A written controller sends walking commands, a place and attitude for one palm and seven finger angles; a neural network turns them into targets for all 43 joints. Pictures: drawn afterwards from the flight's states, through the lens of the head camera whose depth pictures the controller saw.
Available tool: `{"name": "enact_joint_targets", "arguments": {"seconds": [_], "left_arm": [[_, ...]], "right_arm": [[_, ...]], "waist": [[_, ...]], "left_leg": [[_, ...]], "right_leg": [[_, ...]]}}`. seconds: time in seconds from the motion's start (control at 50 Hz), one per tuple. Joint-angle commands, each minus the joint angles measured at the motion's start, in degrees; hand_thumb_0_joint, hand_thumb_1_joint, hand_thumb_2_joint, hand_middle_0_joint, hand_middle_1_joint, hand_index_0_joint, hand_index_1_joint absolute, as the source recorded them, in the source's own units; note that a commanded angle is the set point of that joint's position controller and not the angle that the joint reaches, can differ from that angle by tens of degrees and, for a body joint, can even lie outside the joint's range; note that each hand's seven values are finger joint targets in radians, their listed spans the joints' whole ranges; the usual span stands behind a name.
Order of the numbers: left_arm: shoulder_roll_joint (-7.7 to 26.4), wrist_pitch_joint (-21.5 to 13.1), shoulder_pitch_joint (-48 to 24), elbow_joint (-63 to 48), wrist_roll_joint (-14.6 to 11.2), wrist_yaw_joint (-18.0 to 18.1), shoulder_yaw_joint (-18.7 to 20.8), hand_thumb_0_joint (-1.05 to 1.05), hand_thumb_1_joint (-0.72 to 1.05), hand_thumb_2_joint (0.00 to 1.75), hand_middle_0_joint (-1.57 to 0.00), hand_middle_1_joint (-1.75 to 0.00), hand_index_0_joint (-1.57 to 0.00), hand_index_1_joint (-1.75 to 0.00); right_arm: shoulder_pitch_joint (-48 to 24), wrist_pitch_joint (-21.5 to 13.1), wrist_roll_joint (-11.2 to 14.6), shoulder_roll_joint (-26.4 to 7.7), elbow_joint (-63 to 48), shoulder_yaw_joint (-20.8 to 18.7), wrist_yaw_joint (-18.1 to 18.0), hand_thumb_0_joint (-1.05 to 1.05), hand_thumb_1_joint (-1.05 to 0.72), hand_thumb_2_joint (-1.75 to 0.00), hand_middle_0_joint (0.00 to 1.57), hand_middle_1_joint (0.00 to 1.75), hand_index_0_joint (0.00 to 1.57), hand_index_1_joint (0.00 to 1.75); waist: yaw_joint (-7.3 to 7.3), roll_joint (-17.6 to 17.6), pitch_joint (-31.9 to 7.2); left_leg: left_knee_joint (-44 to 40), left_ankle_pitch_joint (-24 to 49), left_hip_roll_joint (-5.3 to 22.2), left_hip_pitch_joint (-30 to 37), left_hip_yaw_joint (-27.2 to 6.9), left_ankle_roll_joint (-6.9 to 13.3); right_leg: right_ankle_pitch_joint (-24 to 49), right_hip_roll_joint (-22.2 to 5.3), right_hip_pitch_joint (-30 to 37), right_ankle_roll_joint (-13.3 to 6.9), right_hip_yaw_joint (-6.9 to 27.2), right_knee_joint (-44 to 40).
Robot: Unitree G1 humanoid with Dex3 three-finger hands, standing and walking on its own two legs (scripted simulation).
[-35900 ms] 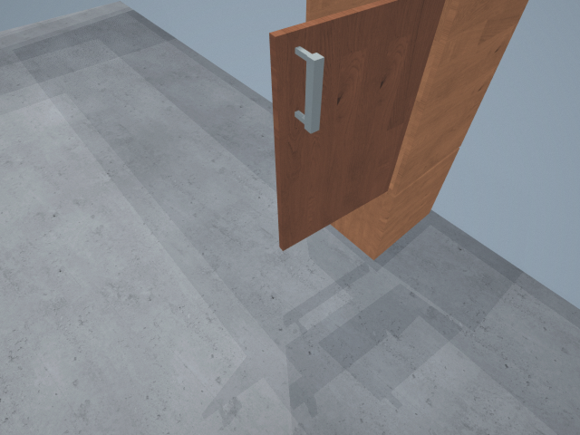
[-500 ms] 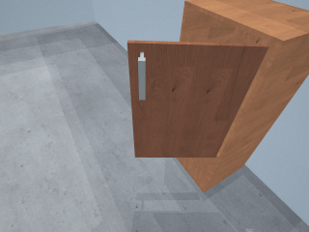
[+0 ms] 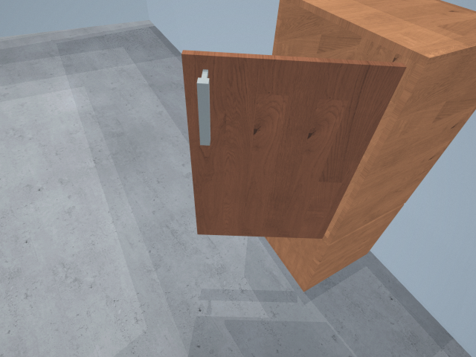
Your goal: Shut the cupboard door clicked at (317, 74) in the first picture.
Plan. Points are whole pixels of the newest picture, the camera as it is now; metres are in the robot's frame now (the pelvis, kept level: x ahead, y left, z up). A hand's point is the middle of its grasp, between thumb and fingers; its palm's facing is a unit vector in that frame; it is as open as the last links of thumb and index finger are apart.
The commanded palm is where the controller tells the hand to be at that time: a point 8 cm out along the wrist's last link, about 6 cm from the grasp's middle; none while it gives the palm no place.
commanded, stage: shuffle to correct the standing spot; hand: left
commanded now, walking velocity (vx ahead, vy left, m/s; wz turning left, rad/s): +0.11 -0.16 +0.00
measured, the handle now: (205, 108) +0.53 +0.10 +0.16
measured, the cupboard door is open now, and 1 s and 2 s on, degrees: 60 60 60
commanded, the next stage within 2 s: come to a stop and stand still in 0.70 s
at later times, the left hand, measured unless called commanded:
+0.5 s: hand out of the picture +0.04 +0.13 -0.19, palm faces +0.06 -0.99 -0.13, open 7.4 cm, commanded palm none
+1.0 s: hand out of the picture +0.16 +0.05 -0.16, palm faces +0.00 -0.97 -0.22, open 7.3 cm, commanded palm none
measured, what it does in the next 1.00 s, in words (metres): steps to the right: left foot, then right foot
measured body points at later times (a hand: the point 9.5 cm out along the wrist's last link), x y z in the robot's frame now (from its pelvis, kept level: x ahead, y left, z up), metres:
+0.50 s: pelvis +0.05 -0.03 -0.01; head +0.07 -0.01 +0.44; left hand +0.03 +0.18 -0.17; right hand +0.11 -0.26 -0.15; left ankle +0.09 +0.05 -0.74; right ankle +0.00 -0.12 -0.73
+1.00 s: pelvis +0.09 -0.13 +0.00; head +0.13 -0.14 +0.45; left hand +0.16 +0.10 -0.14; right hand +0.09 -0.38 -0.16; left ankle +0.09 +0.00 -0.70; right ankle +0.12 -0.26 -0.73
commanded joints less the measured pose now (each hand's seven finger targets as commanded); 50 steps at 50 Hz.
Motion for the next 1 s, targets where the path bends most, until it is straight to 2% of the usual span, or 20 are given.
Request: {"name": "enact_joint_targets", "arguments": {"seconds": [0.0, 0.08, 0.12, 0.18, 0.22, 0.28, 0.34, 0.42, 0.44, 0.46, 0.48, 0.52, 0.62, 0.78, 0.8, 0.82, 0.84, 0.86, 0.92, 0.98], "left_arm": [[6.64, -0.8, -0.89, -3.5, -0.07, 0.29, 1.75, 0.0, 0.9, 0.9, -0.2, -0.3, -0.2, -0.3], [3.89, -0.49, 0.21, -4.49, 0.65, -0.48, 1.97, 0.0, 0.9, 0.9, -0.2, -0.3, -0.2, -0.3], [2.74, -0.12, 0.52, -4.87, 0.54, -1.03, 2.36, 0.0, 0.9, 0.9, -0.2, -0.3, -0.2, -0.3], [2.69, -0.74, 6.14, -3.07, 0.27, -1.38, 2.86, 0.0, 0.9, 0.9, -0.2, -0.3, -0.2, -0.3], [8.2, -1.03, 7.1, -3.07, 0.53, -0.09, 4.05, 0.0, 0.9, 0.9, -0.2, -0.3, -0.2, -0.3], [5.77, -1.85, 0.1, -4.68, 0.55, 0.78, 3.46, 0.0, 0.9, 0.9, -0.2, -0.3, -0.2, -0.3], [6.61, -1.92, -1.73, -5.19, 1.09, 0.81, 3.09, 0.0, 0.9, 0.9, -0.2, -0.3, -0.2, -0.3], [7.26, -0.78, -5.51, -6.38, 0.33, 0.05, 2.97, 0.0, 0.9, 0.9, -0.2, -0.3, -0.2, -0.3], [5.81, -0.7, -4.64, -6.67, 0.09, -0.34, 2.69, 0.0, 0.9, 0.9, -0.2, -0.3, -0.2, -0.3], [3.1, -0.65, -2.87, -7.78, -0.12, -0.78, 2.2, 0.0, 0.9, 0.9, -0.2, -0.3, -0.2, -0.3], [6.19, -0.6, -6.24, -10.25, 0.88, -0.87, 2.48, 0.0, 0.9, 0.9, -0.2, -0.3, -0.2, -0.3], [6.6, -0.04, -11.04, -10.06, 1.23, -0.93, 3.37, 0.0, 0.9, 0.9, -0.2, -0.3, -0.2, -0.3], [5.21, 1.55, -10.19, -8.94, 0.38, -2.42, 3.8, 0.0, 0.9, 0.9, -0.2, -0.3, -0.2, -0.3], [6.16, 0.85, -11.75, -10.11, 0.12, -2.93, 3.92, 0.0, 0.9, 0.9, -0.2, -0.3, -0.2, -0.3], [7.33, 0.4, -8.09, -8.97, 0.14, -2.67, 4.24, 0.0, 0.9, 0.9, -0.2, -0.3, -0.2, -0.3], [10.56, -0.59, -4.75, -7.93, 0.4, -1.89, 4.78, 0.0, 0.9, 0.9, -0.2, -0.3, -0.2, -0.3], [15.51, -1.22, -4.81, -7.96, 0.61, -0.83, 5.4, 0.0, 0.9, 0.9, -0.2, -0.3, -0.2, -0.3], [13.83, -1.44, -6.3, -8.38, 0.09, -0.25, 4.36, 0.0, 0.9, 0.9, -0.2, -0.3, -0.2, -0.3], [11.03, -2.42, -15.98, -9.33, 0.21, 0.8, 3.49, 0.0, 0.9, 0.9, -0.2, -0.3, -0.2, -0.3], [12.94, -2.18, -14.27, -9.05, 0.38, 1.26, 3.92, 0.0, 0.9, 0.9, -0.2, -0.3, -0.2, -0.3]], "right_arm": [[4.23, -2.05, -0.23, -4.57, -1.96, -1.34, -1.11, 0.0, -0.9, -0.9, 0.2, 0.3, 0.2, 0.3], [5.93, -2.51, -0.96, -10.51, -2.13, -3.23, -1.55, 0.0, -0.9, -0.9, 0.2, 0.3, 0.2, 0.3], [2.78, -2.87, -0.97, -11.87, -3.27, -3.7, -1.79, 0.0, -0.9, -0.9, 0.2, 0.3, 0.2, 0.3], [-0.97, -2.64, -0.94, -9.99, -4.2, -3.53, -1.86, 0.0, -0.9, -0.9, 0.2, 0.3, 0.2, 0.3], [-3.55, -2.59, -0.33, -3.58, -6.26, -2.31, -1.45, 0.0, -0.9, -0.9, 0.2, 0.3, 0.2, 0.3], [-4.9, -2.26, -0.32, -3.64, -6.28, -2.56, -0.98, 0.0, -0.9, -0.9, 0.2, 0.3, 0.2, 0.3], [-5.73, -2.61, -0.26, -2.68, -6.78, -2.29, -0.6, 0.0, -0.9, -0.9, 0.2, 0.3, 0.2, 0.3], [0.72, -3.34, -0.44, -3.74, -4.82, -1.94, -1.19, 0.0, -0.9, -0.9, 0.2, 0.3, 0.2, 0.3], [5.24, -3.71, -0.76, -7.29, -3.46, -2.54, -1.75, 0.0, -0.9, -0.9, 0.2, 0.3, 0.2, 0.3], [8.51, -3.84, -1.36, -13.63, -3.1, -3.87, -2.14, 0.0, -0.9, -0.9, 0.2, 0.3, 0.2, 0.3], [9.99, -3.38, -0.86, -16.32, -3.72, -4.14, -2.12, 0.0, -0.9, -0.9, 0.2, 0.3, 0.2, 0.3], [3.98, -3.62, -1.02, -12.8, -4.24, -2.77, -2.39, 0.0, -0.9, -0.9, 0.2, 0.3, 0.2, 0.3], [-3.26, -4.23, -0.91, -11.62, -6.21, -2.72, -2.29, 0.0, -0.9, -0.9, 0.2, 0.3, 0.2, 0.3], [-4.48, -2.0, -1.28, -15.22, -6.01, -5.52, -1.19, 0.0, -0.9, -0.9, 0.2, 0.3, 0.2, 0.3], [-4.47, -1.72, -1.32, -14.22, -6.01, -5.24, -0.98, 0.0, -0.9, -0.9, 0.2, 0.3, 0.2, 0.3], [-3.43, -1.52, -0.92, -10.49, -6.43, -4.37, -0.69, 0.0, -0.9, -0.9, 0.2, 0.3, 0.2, 0.3], [-3.37, -1.15, -0.58, -4.86, -8.49, -2.82, -0.35, 0.0, -0.9, -0.9, 0.2, 0.3, 0.2, 0.3], [-3.44, -0.5, -0.44, -6.07, -8.68, -2.62, -0.49, 0.0, -0.9, -0.9, 0.2, 0.3, 0.2, 0.3], [-1.73, -0.38, -0.08, -6.3, -5.92, -2.19, 0.27, 0.0, -0.9, -0.9, 0.2, 0.3, 0.2, 0.3], [-2.48, -0.42, 0.39, -6.2, -5.88, -1.84, 0.35, 0.0, -0.9, -0.9, 0.2, 0.3, 0.2, 0.3]], "waist": [[-2.78, -1.84, 7.92], [-1.79, 13.41, 10.23], [-0.1, 13.74, 9.24], [3.35, 4.49, 4.52], [4.13, -16.53, 5.75], [0.89, -3.83, 7.96], [1.09, -6.34, 5.7], [-2.11, -5.89, 2.08], [-3.71, -0.33, -0.44], [-4.18, 14.39, -2.52], [-5.31, 10.18, -1.18], [-3.13, 8.67, 5.6], [0.13, 7.79, 1.9], [0.08, 9.54, 0.89], [1.78, 6.06, -0.94], [3.32, -4.8, -2.51], [3.3, -19.68, -1.96], [3.03, -10.98, -2.98], [-0.62, -11.79, 0.18], [0.96, -8.37, -0.36]], "left_leg": [[-2.27, -5.11, 1.37, 4.38, 2.2, 0.32], [-21.96, -25.17, 13.31, -2.72, -18.25, 5.47], [-25.27, -24.07, 16.1, -6.84, -20.91, 7.87], [-13.92, -14.1, 9.15, -9.53, -8.56, 3.53], [10.91, -9.62, -1.73, -18.92, 7.26, -0.71], [26.04, -9.95, 1.5, -17.17, 4.13, -0.23], [16.51, -9.1, 1.1, -11.73, 7.5, -0.88], [-6.01, 4.97, -0.14, 7.5, 10.6, -0.59], [-10.6, 10.21, 6.07, 18.45, 3.37, 1.25], [-16.03, 16.09, 22.33, 25.21, -17.79, 7.88], [-18.29, 16.35, 29.02, 21.93, -24.86, 13.36], [-21.21, 11.73, 24.59, 9.84, -19.17, 10.42], [-20.88, 12.51, 17.24, 7.09, -2.11, 7.48], [-13.87, 3.14, 14.95, 1.52, 0.84, 3.86], [-8.27, 1.1, 12.09, -0.41, 2.96, 1.93], [3.73, -6.04, 5.56, -5.33, 8.11, -0.72], [16.54, -19.16, -0.06, -13.27, 9.24, -2.6], [20.25, -16.6, 1.86, -7.83, 2.32, -1.47], [19.46, -9.73, 2.19, -4.19, 1.64, -2.01], [11.7, -9.99, -0.4, -2.25, 3.55, -3.18]], "right_leg": [[-13.87, -6.57, -14.79, -6.28, 7.31, -9.55], [-10.02, 1.08, -13.19, -2.29, -2.08, 7.6], [-7.2, -0.55, -9.67, -1.95, -1.44, 12.94], [-3.54, -0.69, 3.51, -2.58, -0.96, -4.94], [-13.23, -15.4, 6.32, -9.88, 19.5, -19.85], [7.78, -15.95, 1.49, -13.71, 13.31, -16.58], [25.51, -12.99, 4.12, -13.32, 6.26, -10.89], [21.56, -7.86, -1.7, -8.5, 2.6, -2.11], [15.38, -5.78, -8.74, -5.62, 1.38, 6.89], [-6.34, -0.89, -20.74, -1.61, -2.71, 19.62], [-17.02, -1.01, -23.03, -1.59, 1.57, 29.93], [-9.89, -3.38, -24.74, -0.57, 5.96, 37.47], [0.28, -5.59, -19.24, 1.8, 3.67, 29.24], [4.29, -2.26, -2.81, 1.64, -4.67, 1.27], [5.93, -1.51, 3.27, 1.26, -4.76, -3.8], [7.32, -7.65, 9.27, -0.53, 2.11, -10.98], [12.53, -19.99, 8.75, -5.56, 16.56, -14.94], [8.77, -20.85, 1.55, -8.69, 15.03, -14.98], [14.18, -17.17, -2.72, -8.26, 10.86, -13.34], [33.31, -18.43, 1.64, -10.01, 9.18, -8.41]]}}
